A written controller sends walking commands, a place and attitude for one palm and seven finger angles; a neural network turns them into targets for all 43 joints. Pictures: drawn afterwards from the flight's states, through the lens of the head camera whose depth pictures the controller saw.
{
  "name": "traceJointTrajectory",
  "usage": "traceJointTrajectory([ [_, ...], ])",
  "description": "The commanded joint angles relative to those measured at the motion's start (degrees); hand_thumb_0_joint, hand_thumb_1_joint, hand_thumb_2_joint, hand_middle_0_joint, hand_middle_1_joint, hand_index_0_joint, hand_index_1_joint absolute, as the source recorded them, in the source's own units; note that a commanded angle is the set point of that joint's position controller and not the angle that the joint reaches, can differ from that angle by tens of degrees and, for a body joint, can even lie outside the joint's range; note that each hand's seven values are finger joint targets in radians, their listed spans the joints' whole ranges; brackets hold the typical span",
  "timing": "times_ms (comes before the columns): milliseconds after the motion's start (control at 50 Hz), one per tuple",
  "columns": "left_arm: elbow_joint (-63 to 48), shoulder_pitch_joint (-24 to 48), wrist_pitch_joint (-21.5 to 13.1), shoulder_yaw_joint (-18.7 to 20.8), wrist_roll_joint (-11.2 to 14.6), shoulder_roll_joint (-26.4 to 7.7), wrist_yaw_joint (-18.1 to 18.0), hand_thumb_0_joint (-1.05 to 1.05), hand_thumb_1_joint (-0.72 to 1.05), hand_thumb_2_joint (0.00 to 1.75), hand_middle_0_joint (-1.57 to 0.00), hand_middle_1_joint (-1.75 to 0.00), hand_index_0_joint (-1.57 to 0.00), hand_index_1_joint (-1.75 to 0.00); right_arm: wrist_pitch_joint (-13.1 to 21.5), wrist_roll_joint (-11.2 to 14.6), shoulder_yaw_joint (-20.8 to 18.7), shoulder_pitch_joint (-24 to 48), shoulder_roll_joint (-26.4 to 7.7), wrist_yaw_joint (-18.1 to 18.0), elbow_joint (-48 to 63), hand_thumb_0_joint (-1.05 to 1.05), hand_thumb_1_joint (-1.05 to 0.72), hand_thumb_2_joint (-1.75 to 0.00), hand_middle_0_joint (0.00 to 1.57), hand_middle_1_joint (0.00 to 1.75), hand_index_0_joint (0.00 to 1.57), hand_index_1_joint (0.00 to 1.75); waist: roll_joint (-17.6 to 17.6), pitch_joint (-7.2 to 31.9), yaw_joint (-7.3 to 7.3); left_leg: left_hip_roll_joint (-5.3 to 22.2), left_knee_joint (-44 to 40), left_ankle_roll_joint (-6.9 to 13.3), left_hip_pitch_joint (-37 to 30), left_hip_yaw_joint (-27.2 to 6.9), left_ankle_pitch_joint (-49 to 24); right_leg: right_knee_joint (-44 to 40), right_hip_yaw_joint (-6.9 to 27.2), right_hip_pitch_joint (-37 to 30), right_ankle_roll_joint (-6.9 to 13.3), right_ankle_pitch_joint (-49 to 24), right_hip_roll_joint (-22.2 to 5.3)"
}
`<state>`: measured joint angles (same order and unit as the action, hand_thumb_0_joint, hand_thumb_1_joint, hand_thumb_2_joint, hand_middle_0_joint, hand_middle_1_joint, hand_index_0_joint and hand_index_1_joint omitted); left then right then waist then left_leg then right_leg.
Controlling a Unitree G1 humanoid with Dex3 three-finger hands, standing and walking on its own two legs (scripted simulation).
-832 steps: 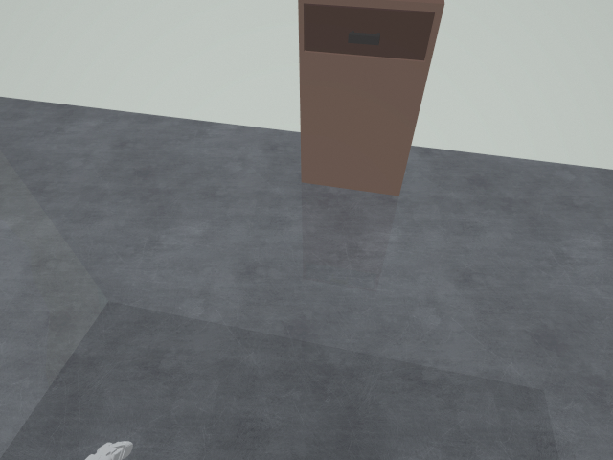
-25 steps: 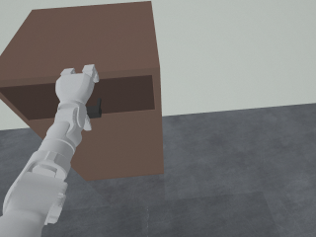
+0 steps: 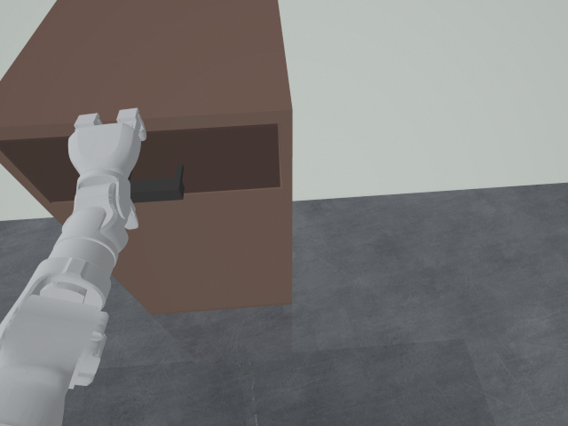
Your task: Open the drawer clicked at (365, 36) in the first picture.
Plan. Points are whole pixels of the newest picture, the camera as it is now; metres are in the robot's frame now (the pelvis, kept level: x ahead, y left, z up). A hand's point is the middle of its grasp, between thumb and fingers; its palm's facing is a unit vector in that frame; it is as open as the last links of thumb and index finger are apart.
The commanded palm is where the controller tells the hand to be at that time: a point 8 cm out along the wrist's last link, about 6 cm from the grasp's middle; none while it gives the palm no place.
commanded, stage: move the hooked fingers above the handle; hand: left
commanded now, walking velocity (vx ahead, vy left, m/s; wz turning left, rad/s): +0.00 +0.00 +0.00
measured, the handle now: (151, 180) +0.52 +0.23 +0.00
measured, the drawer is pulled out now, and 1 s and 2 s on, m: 0.00 0.00 0.00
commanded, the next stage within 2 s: lift the fingers back up to retry in 0.52 s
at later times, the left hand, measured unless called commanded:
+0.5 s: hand (115, 185) +0.46 +0.25 +0.07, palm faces -0.07 +0.00 -1.00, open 13.6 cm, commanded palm +0.44 +0.22 +0.12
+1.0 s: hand (174, 157) +0.48 +0.16 +0.10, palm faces +0.05 -0.02 -1.00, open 13.7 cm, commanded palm +0.45 +0.21 +0.12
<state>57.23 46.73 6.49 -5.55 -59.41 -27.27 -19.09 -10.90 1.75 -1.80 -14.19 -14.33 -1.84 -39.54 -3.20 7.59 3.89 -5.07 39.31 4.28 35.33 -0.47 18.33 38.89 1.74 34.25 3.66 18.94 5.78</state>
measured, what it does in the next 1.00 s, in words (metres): stands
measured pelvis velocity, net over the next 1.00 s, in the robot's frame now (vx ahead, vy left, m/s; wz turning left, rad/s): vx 0.00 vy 0.00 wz -0.03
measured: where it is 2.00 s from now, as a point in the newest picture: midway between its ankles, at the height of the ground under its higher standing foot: outside the picture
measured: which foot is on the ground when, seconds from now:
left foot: down 0.00-1.00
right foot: down 0.00-1.00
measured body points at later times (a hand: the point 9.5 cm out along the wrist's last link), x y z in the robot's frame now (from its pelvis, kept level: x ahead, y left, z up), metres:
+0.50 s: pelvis +0.01 +0.00 +0.01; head +0.06 -0.02 +0.45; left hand +0.45 +0.25 +0.12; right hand +0.08 -0.25 -0.14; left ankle +0.00 +0.07 -0.72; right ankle -0.01 -0.08 -0.72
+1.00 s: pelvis +0.00 +0.00 +0.01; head +0.04 -0.02 +0.45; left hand +0.47 +0.16 +0.15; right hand +0.06 -0.25 -0.14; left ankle +0.00 +0.07 -0.72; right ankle -0.01 -0.08 -0.72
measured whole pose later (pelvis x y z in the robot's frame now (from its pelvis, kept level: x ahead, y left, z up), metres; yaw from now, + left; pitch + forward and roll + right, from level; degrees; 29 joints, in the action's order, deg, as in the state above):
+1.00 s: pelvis +0.00 +0.00 +0.01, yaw -1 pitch +13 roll +0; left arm 57.7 49.7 12.2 -9.3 -58.2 -19.1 -15.7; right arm -15.0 2.9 1.0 -14.7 -12.4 -2.8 -39.2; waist -3.3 9.1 4.6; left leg -4.6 36.4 4.3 31.6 0.9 17.7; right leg 36.8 3.4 31.2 3.5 18.1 6.2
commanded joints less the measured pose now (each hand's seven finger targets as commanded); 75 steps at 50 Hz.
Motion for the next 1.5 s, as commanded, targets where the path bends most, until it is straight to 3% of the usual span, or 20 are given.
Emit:
traceJointTrajectory([
  [0,-7.34,20.57,2.89,-5.31,3.13,-2.72,8.52,0.0,-0.5,0.3,-0.3,-1.2,-0.3,-1.2,0.44,0.54,-3.17,-4.5,-9.37,-0.88,6.49,0.0,-0.9,-0.9,0.2,0.3,0.2,0.3,6.32,22.69,2.45,3.23,-3.19,-0.89,-16.64,-0.24,-20.92,-6.57,0.59,-13.58,-1.83,-21.52,-3.01],
  [40,-14.22,18.99,-2.14,-7.68,5.47,1.26,13.47,0.0,-0.5,0.3,-0.3,-1.2,-0.3,-1.2,1.03,-0.02,-3.34,-3.92,-9.18,-1.45,7.83,0.0,-0.9,-0.9,0.2,0.3,0.2,0.3,7.23,22.16,3.19,3.29,-2.89,-0.24,-19.25,-1.18,-23.47,-7.15,0.96,-13.45,-2.01,-23.32,-3.21],
  [100,-23.0,19.94,-11.93,-3.47,5.14,-4.02,15.18,0.0,-0.5,0.3,-0.3,-1.2,-0.3,-1.2,1.48,-0.79,-3.04,-4.41,-8.46,-2.45,7.59,0.0,-0.9,-0.9,0.2,0.3,0.2,0.3,3.51,19.85,1.87,2.91,-2.71,-0.19,-20.14,-2.15,-22.86,-6.66,1.57,-10.74,-1.64,-21.29,-3.16],
  [160,-27.59,21.57,-17.98,8.32,1.5,-16.76,8.27,0.0,-0.5,0.3,-0.3,-1.2,-0.3,-1.2,1.35,-1.0,-2.94,-4.96,-7.58,-2.5,7.58,0.0,-0.9,-0.9,0.2,0.3,0.2,0.3,-2.36,19.85,-1.69,2.99,-2.31,-1.34,-18.21,-2.85,-23.93,-4.28,1.25,-8.71,-0.25,-18.38,-2.43],
  [240,-25.24,20.98,-12.91,17.65,-1.0,-25.5,-4.48,0.0,-0.5,0.3,-0.3,-1.2,-0.3,-1.2,1.55,-1.46,-1.88,-1.95,-6.97,-1.92,7.58,0.0,-0.9,-0.9,0.2,0.3,0.2,0.3,-3.34,19.88,-5.33,2.27,-2.26,-2.49,-10.54,-1.89,-20.2,-1.98,1.19,-10.06,0.6,-14.63,-2.03],
  [320,-14.22,16.29,-0.72,11.41,-1.86,-19.53,-8.26,0.0,-0.5,0.3,-0.3,-1.2,-0.3,-1.2,0.98,-1.01,-1.64,-0.05,-6.99,-1.12,6.45,0.0,-0.9,-0.9,0.2,0.3,0.2,0.3,-1.04,24.5,-4.96,2.4,-2.82,-2.9,-9.71,0.67,-20.73,-2.39,1.41,-14.77,-0.1,-18.94,-2.39],
  [400,-5.22,13.53,7.28,0.43,2.9,-8.4,3.83,0.0,-0.5,0.3,-0.3,-1.2,-0.3,-1.2,-0.59,1.08,-3.0,-3.08,-9.4,-0.72,6.27,0.0,-0.9,-0.9,0.2,0.3,0.2,0.3,9.5,23.65,0.43,3.37,-4.06,-1.43,-12.71,1.29,-21.81,-6.25,1.07,-18.16,-2.16,-25.2,-3.09],
  [460,-10.47,15.76,3.96,-3.03,5.61,-5.43,11.9,0.0,-0.5,0.3,-0.3,-1.2,-0.3,-1.2,-0.99,1.49,-2.78,-2.54,-10.04,-2.14,7.53,0.0,-0.9,-0.9,0.2,0.3,0.2,0.3,12.66,18.6,2.33,3.21,-4.93,-0.19,-14.45,0.41,-20.48,-8.12,1.22,-17.41,-2.77,-25.6,-3.83],
  [520,-23.94,23.46,-7.05,-7.19,5.09,-1.18,15.73,0.0,-0.5,0.3,-0.3,-1.2,-0.3,-1.2,0.99,0.11,-2.94,-2.17,-8.76,-3.22,7.78,0.0,-0.9,-0.9,0.2,0.3,0.2,0.3,3.49,15.65,3.65,2.7,-4.14,0.3,-20.28,-1.43,-19.28,-8.87,1.48,-9.93,-2.03,-19.58,-3.71],
  [580,-32.98,30.72,-16.05,-2.71,2.61,-7.1,12.15,0.0,-0.5,0.3,-0.3,-1.2,-0.3,-1.2,2.62,-0.75,-3.22,-4.68,-7.53,-3.33,6.49,0.0,-0.9,-0.9,0.2,0.3,0.2,0.3,-8.71,19.68,2.77,3.46,-2.12,-1.85,-28.47,-3.91,-24.05,-6.34,0.61,-1.82,-0.52,-14.18,-2.77],
  [620,-32.56,29.53,-19.21,3.09,1.04,-11.65,6.97,0.0,-0.5,0.3,-0.3,-1.2,-0.3,-1.2,3.09,-1.13,-3.43,-5.42,-7.09,-2.95,6.03,0.0,-0.9,-0.9,0.2,0.3,0.2,0.3,-10.13,20.83,0.9,3.84,-0.62,-3.79,-27.58,-4.93,-25.77,-3.65,-0.47,1.36,0.19,-11.81,-2.15],
  [660,-27.52,25.6,-17.16,10.44,0.33,-17.66,0.89,0.0,-0.5,0.3,-0.3,-1.2,-0.3,-1.2,2.98,-1.36,-2.87,-4.69,-6.97,-2.2,6.1,0.0,-0.9,-0.9,0.2,0.3,0.2,0.3,-5.64,22.6,-1.57,3.41,-0.43,-4.17,-21.36,-5.01,-25.14,-1.64,-1.05,-1.64,0.44,-12.1,-1.78],
  [760,-10.97,18.93,-1.57,8.33,-0.2,-13.13,-6.19,0.0,-0.5,0.3,-0.3,-1.2,-0.3,-1.2,1.23,-1.54,-2.08,-1.89,-7.35,-0.06,6.1,0.0,-0.9,-0.9,0.2,0.3,0.2,0.3,1.79,22.57,-3.04,2.72,-1.41,-3.07,-10.3,-0.73,-20.13,-1.24,-0.93,-8.6,-0.19,-15.44,-2.01],
  [820,-4.29,19.75,7.51,1.01,-1.52,-6.63,-3.14,0.0,-0.5,0.3,-0.3,-1.2,-0.3,-1.2,-0.15,-0.36,-2.39,-3.18,-8.19,0.78,5.75,0.0,-0.9,-0.9,0.2,0.3,0.2,0.3,4.27,23.44,-1.32,3.37,-2.46,-2.73,-11.1,0.37,-21.17,-3.17,-0.65,-11.19,-0.73,-18.53,-2.07],
  [920,-1.18,22.76,11.83,2.95,1.31,-13.31,4.16,0.0,-0.5,0.3,-0.3,-1.2,-0.3,-1.2,-2.67,1.14,-0.91,-1.37,-8.63,-2.15,6.77,0.0,-0.9,-0.9,0.2,0.3,0.2,0.3,13.36,18.04,-0.03,2.44,-5.93,-0.75,-5.96,1.46,-13.9,-7.74,1.92,-20.19,-2.56,-20.28,-3.89],
  [1060,-1.36,13.65,0.77,2.56,-0.59,-15.9,12.34,0.0,-0.5,0.3,-0.3,-1.2,-0.3,-1.2,-0.37,1.46,0.4,-1.66,-8.33,-4.95,10.24,0.0,-0.9,-0.9,0.2,0.3,0.2,0.3,6.81,9.42,-1.16,2.37,-7.31,-0.51,-3.31,1.94,-5.89,-10.31,4.3,-17.41,-1.75,-10.96,-4.86],
  [1240,-31.05,31.06,-19.53,3.68,1.92,-13.31,4.18,0.0,-0.5,0.3,-0.3,-1.2,-0.3,-1.2,4.52,-0.19,-3.91,-6.99,-7.54,-3.37,7.88,0.0,-0.9,-0.9,0.2,0.3,0.2,0.3,-3.14,23.88,3.07,2.94,-1.32,-0.16,-16.06,-1.33,-13.34,-6.11,3.92,-8.54,-1.23,-12.58,-3.49],
  [1300,-26.57,29.35,-17.27,7.09,1.4,-16.14,-2.11,0.0,-0.5,0.3,-0.3,-1.2,-0.3,-1.2,5.13,-0.23,-4.1,-7.6,-8.33,-2.55,4.98,0.0,-0.9,-0.9,0.2,0.3,0.2,0.3,-3.16,24.63,2.93,2.54,-0.22,-0.53,-15.93,-1.96,-13.07,-4.89,2.65,-5.23,-1.02,-11.2,-2.83],
  [1380,-15.69,28.12,-7.71,4.08,1.61,-11.2,-5.61,0.0,-0.5,0.3,-0.3,-1.2,-0.3,-1.2,4.62,-0.15,-3.78,-6.85,-8.48,-0.45,2.4,0.0,-0.9,-0.9,0.2,0.3,0.2,0.3,-4.1,21.91,2.94,2.4,-0.73,-1.43,-14.38,-1.41,-14.79,-4.22,0.47,-3.82,-0.73,-12.34,-2.33],
  [1480,-5.04,23.89,3.59,1.03,1.4,-9.5,1.53,0.0,-0.5,0.3,-0.3,-1.2,-0.3,-1.2,1.91,0.29,-2.94,-6.26,-9.37,0.28,3.8,0.0,-0.9,-0.9,0.2,0.3,0.2,0.3,2.44,24.7,1.24,2.49,-1.74,-1.09,-12.93,0.38,-20.95,-5.2,1.1,-13.71,-1.56,-23.45,-2.71],
])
